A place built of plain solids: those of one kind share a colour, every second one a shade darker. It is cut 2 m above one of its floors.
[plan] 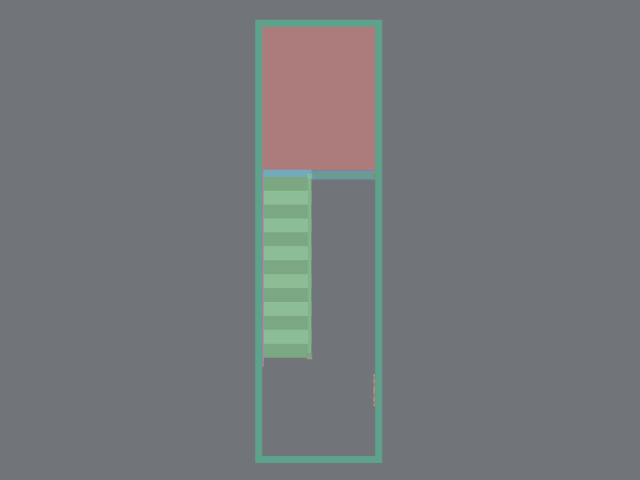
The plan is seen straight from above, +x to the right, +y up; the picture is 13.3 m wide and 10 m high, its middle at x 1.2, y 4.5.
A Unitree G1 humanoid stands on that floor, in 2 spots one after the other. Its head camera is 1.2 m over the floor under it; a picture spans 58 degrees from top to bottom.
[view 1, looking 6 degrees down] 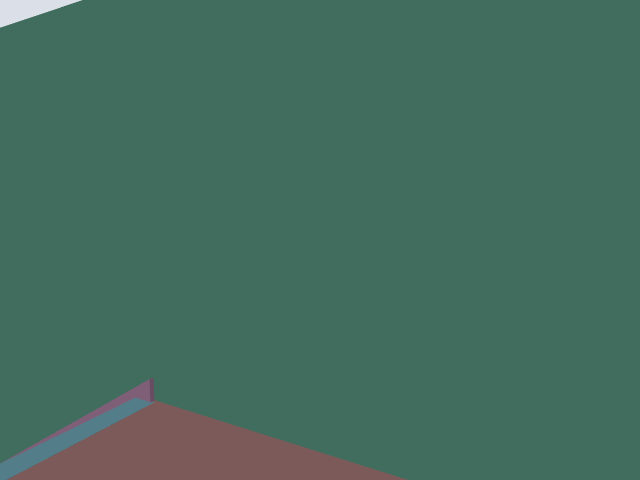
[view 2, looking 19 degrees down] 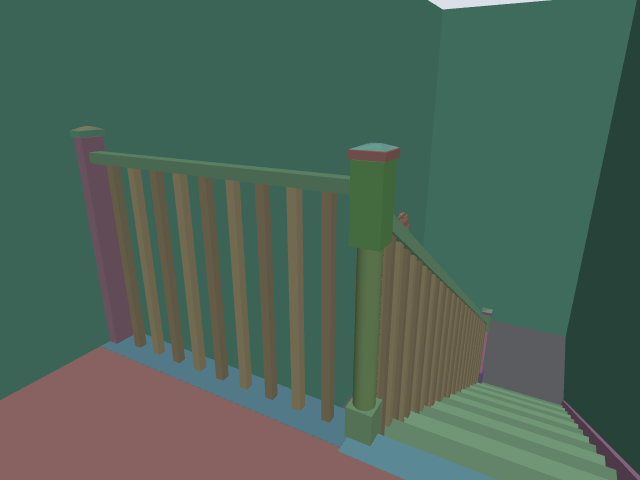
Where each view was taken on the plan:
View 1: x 1.69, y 7.94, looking -152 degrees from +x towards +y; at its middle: wall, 1.92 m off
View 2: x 0.49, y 7.04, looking -61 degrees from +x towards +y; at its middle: wall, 4.05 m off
